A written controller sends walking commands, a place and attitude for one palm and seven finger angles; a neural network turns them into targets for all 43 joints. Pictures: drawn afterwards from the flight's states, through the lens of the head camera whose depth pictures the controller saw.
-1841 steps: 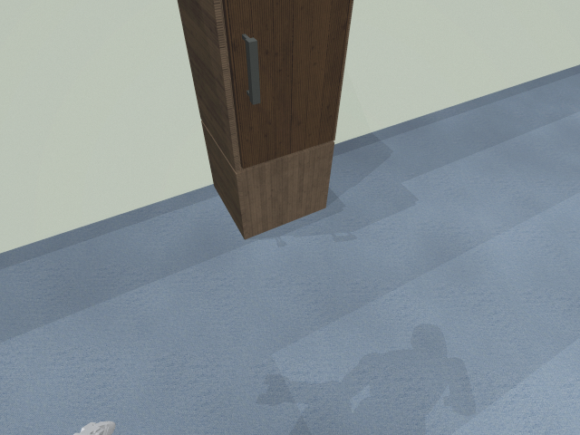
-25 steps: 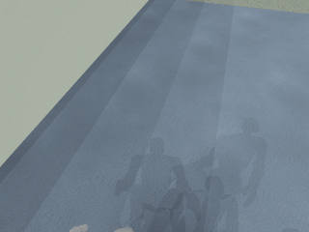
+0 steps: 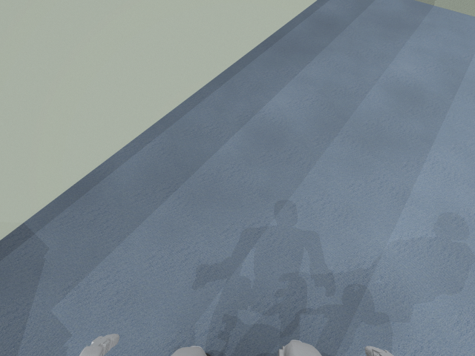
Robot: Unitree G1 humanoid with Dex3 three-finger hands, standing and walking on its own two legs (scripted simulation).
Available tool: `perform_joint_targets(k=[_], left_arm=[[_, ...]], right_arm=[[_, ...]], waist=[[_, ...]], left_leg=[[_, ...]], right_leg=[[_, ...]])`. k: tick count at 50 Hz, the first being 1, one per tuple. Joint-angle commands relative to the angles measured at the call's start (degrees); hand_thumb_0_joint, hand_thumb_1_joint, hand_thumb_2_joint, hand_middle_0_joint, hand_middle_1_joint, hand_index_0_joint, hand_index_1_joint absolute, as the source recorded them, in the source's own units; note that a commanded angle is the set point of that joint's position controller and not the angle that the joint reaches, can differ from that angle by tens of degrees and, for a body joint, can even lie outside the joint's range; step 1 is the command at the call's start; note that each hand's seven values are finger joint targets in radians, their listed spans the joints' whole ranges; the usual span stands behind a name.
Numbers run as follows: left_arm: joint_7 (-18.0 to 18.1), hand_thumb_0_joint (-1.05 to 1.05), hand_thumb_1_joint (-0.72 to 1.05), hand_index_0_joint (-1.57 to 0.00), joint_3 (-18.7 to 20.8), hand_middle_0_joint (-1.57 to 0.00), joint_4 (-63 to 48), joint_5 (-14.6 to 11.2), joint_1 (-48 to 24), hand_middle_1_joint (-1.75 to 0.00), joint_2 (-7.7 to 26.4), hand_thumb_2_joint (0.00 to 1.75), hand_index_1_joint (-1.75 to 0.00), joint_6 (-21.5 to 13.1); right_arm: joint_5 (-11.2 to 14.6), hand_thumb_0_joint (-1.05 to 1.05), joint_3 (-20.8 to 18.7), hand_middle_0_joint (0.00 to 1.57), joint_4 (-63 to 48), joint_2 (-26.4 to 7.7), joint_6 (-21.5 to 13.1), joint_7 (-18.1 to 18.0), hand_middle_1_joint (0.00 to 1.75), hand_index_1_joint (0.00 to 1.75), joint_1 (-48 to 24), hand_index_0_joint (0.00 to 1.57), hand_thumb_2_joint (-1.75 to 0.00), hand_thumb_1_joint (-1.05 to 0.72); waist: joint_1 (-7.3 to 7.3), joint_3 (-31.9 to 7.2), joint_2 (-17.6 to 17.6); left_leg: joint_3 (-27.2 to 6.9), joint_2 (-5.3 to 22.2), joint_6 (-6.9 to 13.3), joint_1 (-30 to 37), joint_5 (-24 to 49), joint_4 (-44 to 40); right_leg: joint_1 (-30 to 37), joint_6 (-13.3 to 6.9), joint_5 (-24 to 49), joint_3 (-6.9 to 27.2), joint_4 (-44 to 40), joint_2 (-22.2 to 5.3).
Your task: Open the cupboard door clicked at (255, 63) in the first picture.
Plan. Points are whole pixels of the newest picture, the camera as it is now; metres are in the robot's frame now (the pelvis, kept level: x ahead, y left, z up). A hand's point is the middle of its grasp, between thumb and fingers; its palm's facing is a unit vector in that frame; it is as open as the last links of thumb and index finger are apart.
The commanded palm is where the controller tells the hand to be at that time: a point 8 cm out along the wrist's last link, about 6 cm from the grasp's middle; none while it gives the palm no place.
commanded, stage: turn to face it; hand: left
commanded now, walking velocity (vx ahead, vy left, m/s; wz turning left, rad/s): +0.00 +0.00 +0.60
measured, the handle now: out of the picture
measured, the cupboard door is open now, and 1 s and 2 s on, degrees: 43 43 43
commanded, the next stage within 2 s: none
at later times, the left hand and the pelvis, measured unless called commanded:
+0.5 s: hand out of the picture -0.01 +0.17 -0.18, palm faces +0.38 -0.90 -0.22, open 7.3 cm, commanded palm none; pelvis +0.02 -0.04 -0.01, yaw +20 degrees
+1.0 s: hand out of the picture -0.01 +0.12 -0.16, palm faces +0.60 -0.77 -0.23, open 7.4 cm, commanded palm none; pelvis +0.04 -0.08 +0.01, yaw +39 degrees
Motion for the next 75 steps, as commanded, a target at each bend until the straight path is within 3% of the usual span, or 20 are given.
perform_joint_targets(k=[1, 2, 4, 5, 9, 14, 19, 20, 22, 36, 38, 39, 42, 49, 52, 54, 57, 68, 71, 75], left_arm=[[0.3, 0.00, 0.90, -0.20, 1.1, -0.20, -3.3, 0.2, 6.6, -0.30, 3.8, 0.90, -0.30, -1.5], [0.5, 0.00, 0.90, -0.20, 1.6, -0.20, -2.9, 0.4, 9.3, -0.30, 5.4, 0.90, -0.30, -2.0], [1.4, 0.00, 0.90, -0.20, 2.9, -0.20, -4.2, 1.4, 10.2, -0.30, 14.4, 0.90, -0.30, -2.8], [1.8, 0.00, 0.90, -0.20, 2.4, -0.20, -4.6, 1.0, 8.1, -0.30, 12.5, 0.90, -0.30, -3.0], [2.1, 0.00, 0.90, -0.20, 0.9, -0.20, -5.6, 0.9, 2.0, -0.30, 6.5, 0.90, -0.30, -3.0], [2.0, 0.00, 0.90, -0.20, 1.8, -0.20, -2.4, 0.9, 8.8, -0.30, 8.9, 0.90, -0.30, -3.5], [1.5, 0.00, 0.90, -0.20, 2.6, -0.20, -1.9, 0.5, 6.9, -0.30, 9.6, 0.90, -0.30, -3.1], [1.2, 0.00, 0.90, -0.20, 2.5, -0.20, -2.7, 0.0, 5.8, -0.30, 9.0, 0.90, -0.30, -2.9], [1.0, 0.00, 0.90, -0.20, 0.7, -0.20, -7.4, 0.1, 0.8, -0.30, 4.2, 0.90, -0.30, -1.8], [0.6, 0.00, 0.90, -0.20, 1.4, -0.20, -3.3, 0.0, 6.6, -0.30, 4.5, 0.90, -0.30, -1.8], [1.6, 0.00, 0.90, -0.20, 3.2, -0.20, -3.3, 1.3, 9.5, -0.30, 12.8, 0.90, -0.30, -2.8], [1.7, 0.00, 0.90, -0.20, 2.6, -0.20, -4.4, 0.8, 7.7, -0.30, 13.7, 0.90, -0.30, -2.4], [2.1, 0.00, 0.90, -0.20, 1.1, -0.20, -5.3, 0.5, 1.1, -0.30, 7.5, 0.90, -0.30, -2.7], [1.8, 0.00, 0.90, -0.20, 2.3, -0.20, -2.9, 1.0, 6.4, -0.30, 10.4, 0.90, -0.30, -2.9], [1.2, 0.00, 0.90, -0.20, 2.6, -0.20, -3.3, 0.0, 5.2, -0.30, 10.4, 0.90, -0.30, -2.5], [0.8, 0.00, 0.90, -0.20, 0.5, -0.20, -7.4, -0.3, 1.5, -0.30, 3.9, 0.90, -0.30, -1.9], [1.1, 0.00, 0.90, -0.20, 1.1, -0.20, -5.8, 0.0, -2.7, -0.30, 4.5, 0.90, -0.30, -1.0], [0.7, 0.00, 0.90, -0.20, 1.3, -0.20, -3.4, -0.1, 6.1, -0.30, 3.9, 0.90, -0.30, -1.7], [1.7, 0.00, 0.90, -0.20, 2.6, -0.20, -4.1, 1.0, 8.3, -0.30, 13.4, 0.90, -0.30, -2.6], [2.2, 0.00, 0.90, -0.20, 0.9, -0.20, -5.5, 0.6, 1.0, -0.30, 6.5, 0.90, -0.30, -3.0]], right_arm=[[0.0, 0.00, -3.9, 0.20, -4.7, -11.9, -0.3, -0.5, 0.30, 0.30, -2.2, 0.20, -0.90, -0.90], [0.4, 0.00, -3.8, 0.20, -5.3, -10.7, -0.1, -0.4, 0.30, 0.30, -3.4, 0.20, -0.90, -0.90], [0.9, 0.00, -3.0, 0.20, -7.8, -4.5, -0.2, 0.3, 0.30, 0.30, -3.9, 0.20, -0.90, -0.90], [0.6, 0.00, -3.3, 0.20, -7.0, -6.5, 0.2, 0.4, 0.30, 0.30, -3.1, 0.20, -0.90, -0.90], [0.7, 0.00, -2.4, 0.20, -4.0, -3.2, 1.0, 1.1, 0.30, 0.30, -1.2, 0.20, -0.90, -0.90], [1.1, 0.00, -1.0, 0.20, -4.3, -0.9, 0.4, 1.4, 0.30, 0.30, -5.1, 0.20, -0.90, -0.90], [0.9, 0.00, -1.4, 0.20, -3.6, -3.0, -0.2, 1.1, 0.30, 0.30, -0.5, 0.20, -0.90, -0.90], [0.6, 0.00, -2.2, 0.20, -2.7, -5.7, -0.6, 1.0, 0.30, 0.30, 3.7, 0.20, -0.90, -0.90], [0.2, 0.00, -4.5, 0.20, -1.3, -15.3, -0.3, 0.1, 0.30, 0.30, 10.6, 0.20, -0.90, -0.90], [0.2, 0.00, -4.1, 0.20, -4.5, -10.7, 0.0, -0.6, 0.30, 0.30, -1.5, 0.20, -0.90, -0.90], [0.9, 0.00, -3.1, 0.20, -6.5, -4.0, -0.1, -0.1, 0.30, 0.30, -0.9, 0.20, -0.90, -0.90], [0.5, 0.00, -3.4, 0.20, -7.0, -5.6, 0.0, 0.3, 0.30, 0.30, -2.2, 0.20, -0.90, -0.90], [0.5, 0.00, -3.1, 0.20, -4.2, -5.0, 1.0, 0.7, 0.30, 0.30, -0.8, 0.20, -0.90, -0.90], [1.2, 0.00, -1.3, 0.20, -4.5, -1.9, 0.2, 1.5, 0.30, 0.30, -3.9, 0.20, -0.90, -0.90], [0.8, 0.00, -2.1, 0.20, -3.0, -5.1, -0.5, 1.2, 0.30, 0.30, 2.6, 0.20, -0.90, -0.90], [0.1, 0.00, -4.7, 0.20, -2.1, -15.4, -0.8, 0.5, 0.30, 0.30, 10.4, 0.20, -0.90, -0.90], [0.0, 0.00, -3.9, 0.20, -2.1, -12.4, -0.9, -1.3, 0.30, 0.30, 6.9, 0.20, -0.90, -0.90], [0.2, 0.00, -3.9, 0.20, -4.4, -10.6, -0.1, -0.8, 0.30, 0.30, -1.4, 0.20, -0.90, -0.90], [0.6, 0.00, -3.2, 0.20, -6.9, -5.4, -0.2, 0.2, 0.30, 0.30, -2.6, 0.20, -0.90, -0.90], [0.6, 0.00, -2.7, 0.20, -3.7, -4.0, 1.0, 0.9, 0.30, 0.30, -1.0, 0.20, -0.90, -0.90]], waist=[[1.10, -8.7, 8.9], [2.75, -9.1, 5.5], [4.40, -7.9, -19.7], [2.89, -7.7, -16.0], [-0.98, -6.7, -13.6], [2.59, -9.1, -11.3], [-0.23, -10.3, -10.1], [-2.89, -12.4, -4.8], [-6.49, -12.6, 16.4], [1.65, -9.0, 9.0], [3.45, -8.6, -17.1], [3.49, -7.3, -13.8], [-0.82, -6.0, -15.3], [2.05, -7.9, -12.3], [-1.84, -10.8, -7.1], [-6.22, -13.1, 18.5], [-4.44, -10.1, 13.2], [1.29, -9.1, 7.6], [3.45, -7.8, -16.0], [-1.26, -5.6, -12.6]], left_leg=[[-13.3, 9.4, 7.0, -1.9, 2.5, -8.6], [-11.6, 6.8, 4.9, -6.1, -1.2, -4.5], [0.0, -5.4, -1.9, -17.0, -22.6, 24.0], [-3.6, -1.9, -0.9, -15.4, -21.1, 35.0], [0.3, 0.7, -3.0, -12.8, -13.1, 35.0], [5.9, -1.0, -2.9, -7.8, -14.1, 15.0], [7.1, -1.3, -1.0, 4.9, -4.3, -2.2], [4.2, 1.6, 0.7, 14.4, 5.5, -7.3], [-23.3, 24.8, 15.2, 22.5, 33.5, -11.0], [-15.8, 7.2, 6.2, -2.1, 4.0, -7.0], [-2.0, -5.8, -1.6, -18.4, -17.3, 15.3], [-3.2, -3.5, -1.3, -15.0, -22.1, 28.5], [-2.3, 0.4, -2.5, -14.8, -14.1, 39.0], [6.1, -1.4, -2.6, -4.5, -12.9, 9.7], [5.5, -1.2, -0.8, 10.0, 2.0, -6.0], [-24.4, 22.7, 12.5, 23.1, 36.8, -9.8], [-19.2, 17.0, 11.9, 13.5, 21.2, -11.4], [-17.1, 7.7, 6.9, -0.6, 6.6, -7.6], [-2.8, -4.9, -1.3, -15.8, -22.2, 26.3], [-1.5, 0.2, -2.9, -13.8, -13.1, 36.4]], right_leg=[[12.6, -0.3, 5.9, -2.9, -16.5, 3.8], [18.5, -0.7, 10.0, -2.1, -24.3, 2.4], [20.0, -10.9, 11.1, 25.4, -40.7, -23.5], [14.9, -13.7, 11.7, 22.6, -39.3, -24.2], [16.3, -10.0, 34.2, 2.8, -32.2, -14.1], [26.4, -10.1, 50.4, -1.3, -27.3, -15.5], [20.8, -6.8, 43.5, -6.1, -20.0, -15.7], [13.8, -4.3, 37.3, -8.3, -12.6, -14.6], [-9.6, 0.8, -13.9, -4.9, 8.7, -3.1], [16.7, -0.7, 9.3, -2.2, -23.3, 3.8], [26.5, -9.0, 8.0, 22.2, -39.3, -19.1], [17.7, -13.3, 12.0, 22.1, -39.8, -25.3], [16.7, -11.5, 29.3, 7.4, -33.3, -15.5], [23.4, -9.5, 43.6, -1.4, -26.1, -15.5], [16.1, -4.7, 37.4, -6.0, -15.5, -14.2], [-8.0, 1.4, -13.1, -6.7, 7.0, -2.9], [-9.1, 0.6, -4.4, 2.2, 14.6, -2.9], [15.5, -0.9, 8.2, -1.7, -22.0, 3.9], [20.2, -12.9, 12.4, 23.6, -39.9, -24.2], [17.6, -11.0, 33.5, 4.4, -32.8, -14.5]])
